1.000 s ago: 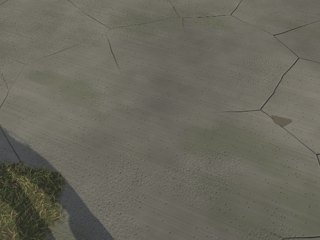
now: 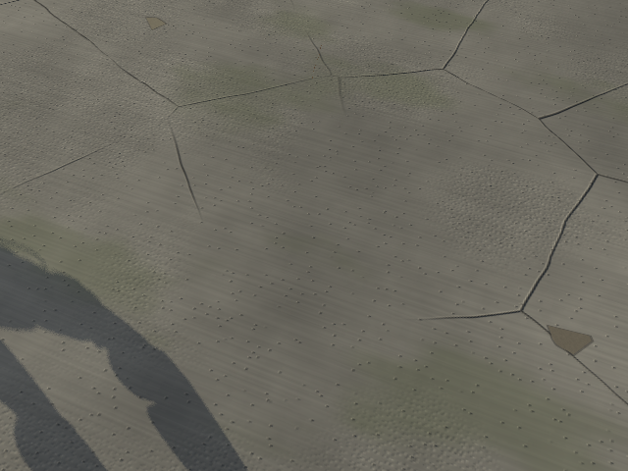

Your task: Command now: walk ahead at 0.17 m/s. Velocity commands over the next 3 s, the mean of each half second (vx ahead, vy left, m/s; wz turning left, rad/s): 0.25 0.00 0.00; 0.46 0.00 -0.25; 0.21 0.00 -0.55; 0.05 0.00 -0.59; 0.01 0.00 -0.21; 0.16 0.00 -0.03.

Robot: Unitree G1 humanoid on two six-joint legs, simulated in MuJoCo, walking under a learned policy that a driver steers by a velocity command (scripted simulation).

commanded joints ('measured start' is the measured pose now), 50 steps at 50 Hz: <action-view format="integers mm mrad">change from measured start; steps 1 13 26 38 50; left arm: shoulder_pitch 138 245 177 91 -208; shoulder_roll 8 171 160 68 -5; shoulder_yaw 1 65 69 56 29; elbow -1 57 58 26 -121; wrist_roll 13 -10 -19 -25 -16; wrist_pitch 20 26 -15 -17 18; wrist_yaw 10 -4 -15 -10 -69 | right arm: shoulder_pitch -83 -26 -189 11 150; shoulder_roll -123 -74 -80 -80 -134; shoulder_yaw -15 -8 -22 -33 -39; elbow -58 -45 -60 5 54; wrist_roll -2 49 49 23 15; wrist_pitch -9 18 15 -20 3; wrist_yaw -23 -51 -30 -16 -74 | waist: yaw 76 96 61 12 -31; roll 106 -238 -98 157 83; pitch -101 -19 -39 -20 72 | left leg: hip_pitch -115 -454 -238 167 237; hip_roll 235 19 120 340 326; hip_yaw -64 19 -20 -250 93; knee -82 474 301 -141 -161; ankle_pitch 628 -445 -99 -98 390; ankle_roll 157 4 -56 19 -15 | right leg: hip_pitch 223 567 389 -195 -173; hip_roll -11 -239 -148 -22 14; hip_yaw -22 441 119 87 -55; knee -210 -869 -920 65 -352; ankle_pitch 140 -410 -32 122 382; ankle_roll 21 -250 -188 -99 -70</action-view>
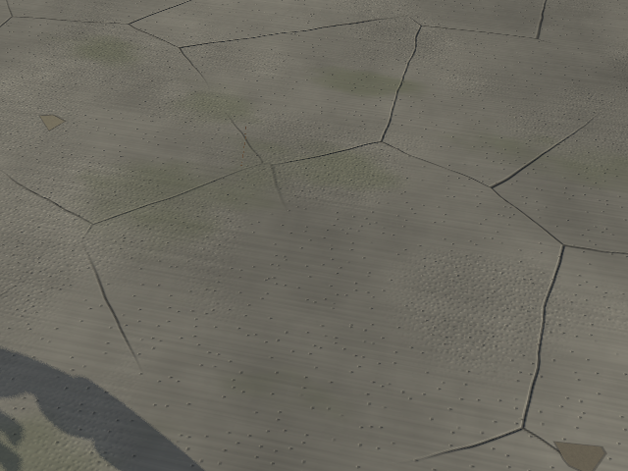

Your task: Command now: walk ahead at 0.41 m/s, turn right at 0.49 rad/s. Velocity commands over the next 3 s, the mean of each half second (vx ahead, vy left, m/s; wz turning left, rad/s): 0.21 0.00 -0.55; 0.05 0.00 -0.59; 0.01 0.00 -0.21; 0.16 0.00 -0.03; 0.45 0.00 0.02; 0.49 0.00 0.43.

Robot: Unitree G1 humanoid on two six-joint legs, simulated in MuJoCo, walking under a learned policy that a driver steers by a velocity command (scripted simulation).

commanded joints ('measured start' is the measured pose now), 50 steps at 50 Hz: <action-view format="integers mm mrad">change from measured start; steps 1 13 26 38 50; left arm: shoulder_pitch -159 -11 39 107 66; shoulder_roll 3 143 204 163 129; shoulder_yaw -14 25 45 46 38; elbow -121 -201 -252 -285 -354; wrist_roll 7 3 19 5 7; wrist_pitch -9 9 56 99 107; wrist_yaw -24 5 58 49 1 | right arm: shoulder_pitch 0 -139 -319 -294 -265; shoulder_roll -164 -198 -166 -185 -267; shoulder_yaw -28 -53 -55 -68 -100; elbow -43 -239 -374 -433 -413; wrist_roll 8 22 15 5 51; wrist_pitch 7 9 50 71 91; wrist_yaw -19 -7 -23 -18 -6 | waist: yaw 8 62 88 82 70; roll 75 102 -107 156 223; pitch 144 -117 -98 -41 -70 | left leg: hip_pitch -25 -709 -549 -206 -225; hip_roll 285 109 30 290 336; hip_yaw -33 -301 -312 -389 -234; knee -18 1153 519 146 239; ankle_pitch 678 -174 34 483 349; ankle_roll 17 -92 -125 129 96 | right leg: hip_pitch -27 633 439 46 445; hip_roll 11 -161 -26 107 85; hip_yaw -80 295 364 31 -127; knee -110 -447 -460 468 -280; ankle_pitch -4 253 -333 -498 -310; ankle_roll -7 -272 -166 142 47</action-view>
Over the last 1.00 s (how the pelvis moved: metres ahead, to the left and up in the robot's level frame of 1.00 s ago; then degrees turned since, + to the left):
0.35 0.05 0.00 -8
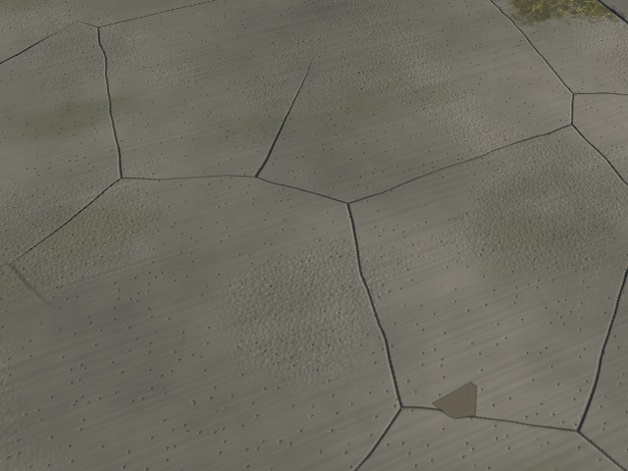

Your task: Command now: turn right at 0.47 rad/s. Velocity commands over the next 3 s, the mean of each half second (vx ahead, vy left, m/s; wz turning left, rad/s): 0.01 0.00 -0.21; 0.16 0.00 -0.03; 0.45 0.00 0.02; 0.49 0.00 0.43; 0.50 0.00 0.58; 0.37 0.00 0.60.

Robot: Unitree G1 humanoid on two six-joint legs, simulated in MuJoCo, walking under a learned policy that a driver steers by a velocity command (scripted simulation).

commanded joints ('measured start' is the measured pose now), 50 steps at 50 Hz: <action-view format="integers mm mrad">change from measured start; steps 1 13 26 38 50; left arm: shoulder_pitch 82 -50 -38 64 225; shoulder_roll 90 78 46 45 146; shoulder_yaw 39 -5 -18 -3 18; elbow -46 -19 62 138 158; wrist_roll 4 33 36 4 -12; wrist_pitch -16 -74 -66 -88 -158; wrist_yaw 0 31 25 31 -5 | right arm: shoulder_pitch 20 0 4 81 23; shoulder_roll -143 -57 -61 -61 -21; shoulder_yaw -37 -3 14 18 32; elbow -30 -32 -15 -7 -91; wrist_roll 18 -16 -34 -4 18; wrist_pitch -13 11 -34 -46 -139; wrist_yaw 6 2 24 2 61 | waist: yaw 44 19 27 30 56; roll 130 -140 80 -10 -158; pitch -138 -138 -48 63 -5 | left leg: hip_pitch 30 -169 -4 -93 -360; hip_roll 151 -38 -21 -48 -119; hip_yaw -94 -142 -179 -196 -118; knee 29 382 -66 -30 243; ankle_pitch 248 -111 12 -466 -312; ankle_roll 129 -39 48 124 149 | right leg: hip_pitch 243 219 167 33 401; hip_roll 57 -166 3 6 -281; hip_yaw -33 200 122 142 545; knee -299 -348 -235 -231 -294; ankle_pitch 195 456 106 -413 252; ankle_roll -75 -249 -83 -138 -328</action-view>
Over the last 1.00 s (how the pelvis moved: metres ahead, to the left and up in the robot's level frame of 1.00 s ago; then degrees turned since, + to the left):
0.21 -0.01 0.00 -36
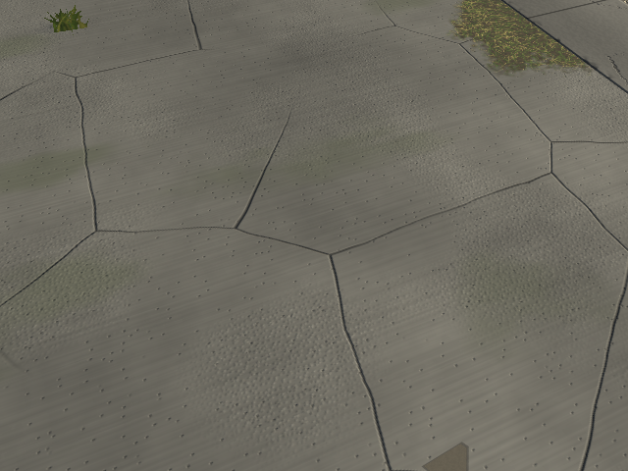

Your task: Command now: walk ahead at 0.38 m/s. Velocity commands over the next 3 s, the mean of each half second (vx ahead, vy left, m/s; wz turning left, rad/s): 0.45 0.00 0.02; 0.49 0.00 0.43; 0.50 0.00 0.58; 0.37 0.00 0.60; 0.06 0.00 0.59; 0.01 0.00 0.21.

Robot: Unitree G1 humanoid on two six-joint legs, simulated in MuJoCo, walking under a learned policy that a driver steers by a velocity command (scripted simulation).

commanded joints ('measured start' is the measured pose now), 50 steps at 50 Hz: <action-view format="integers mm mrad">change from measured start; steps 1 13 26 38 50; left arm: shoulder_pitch -22 -342 66 -188 -117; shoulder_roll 197 32 197 160 250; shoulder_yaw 45 -16 51 44 65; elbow -72 -200 -117 -20 11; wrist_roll -12 14 34 39 -4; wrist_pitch -1 -19 -17 -54 32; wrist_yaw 1 -31 1 11 26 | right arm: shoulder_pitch -71 140 277 -16 37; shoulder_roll -75 -139 -125 -109 -210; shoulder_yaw -14 -29 -12 -37 -89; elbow -106 -22 37 -64 -124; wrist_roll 5 -19 -2 -8 -8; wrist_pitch -26 34 24 76 75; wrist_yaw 17 -19 -18 -29 24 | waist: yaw -18 -52 133 -25 -111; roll -122 77 -151 -27 -24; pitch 35 103 -476 72 -59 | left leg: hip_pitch -205 293 -348 -368 43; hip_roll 5 175 -30 180 -26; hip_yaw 7 -123 -204 -120 123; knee -142 -577 610 253 -192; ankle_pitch -6 803 -72 436 313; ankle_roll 21 80 -62 -107 41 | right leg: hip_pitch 189 -530 755 26 251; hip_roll -299 -63 -444 -255 -259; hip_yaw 411 -91 707 -73 -277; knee -235 230 -283 -574 -6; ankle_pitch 450 336 160 374 928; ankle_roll -238 22 -334 -185 -54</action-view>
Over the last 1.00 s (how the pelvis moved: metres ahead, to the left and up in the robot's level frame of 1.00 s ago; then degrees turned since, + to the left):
0.08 0.00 -0.02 -4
